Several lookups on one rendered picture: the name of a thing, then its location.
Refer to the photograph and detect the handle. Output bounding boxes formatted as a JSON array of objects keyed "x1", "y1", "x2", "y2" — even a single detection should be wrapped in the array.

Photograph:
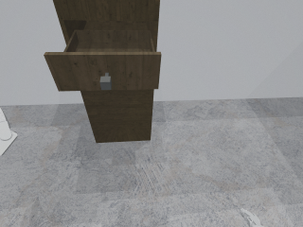
[{"x1": 99, "y1": 72, "x2": 112, "y2": 90}]

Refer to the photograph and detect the cabinet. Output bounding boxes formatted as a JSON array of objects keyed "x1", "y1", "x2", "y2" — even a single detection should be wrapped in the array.
[{"x1": 53, "y1": 0, "x2": 160, "y2": 143}]

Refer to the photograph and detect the right robot hand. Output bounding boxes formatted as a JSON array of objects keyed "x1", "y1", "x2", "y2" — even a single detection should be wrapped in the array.
[{"x1": 240, "y1": 208, "x2": 264, "y2": 227}]

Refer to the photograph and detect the left robot hand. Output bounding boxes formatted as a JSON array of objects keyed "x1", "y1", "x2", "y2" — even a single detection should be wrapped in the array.
[{"x1": 0, "y1": 107, "x2": 18, "y2": 156}]

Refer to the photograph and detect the drawer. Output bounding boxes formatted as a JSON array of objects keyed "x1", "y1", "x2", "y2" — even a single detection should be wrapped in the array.
[{"x1": 44, "y1": 29, "x2": 162, "y2": 92}]

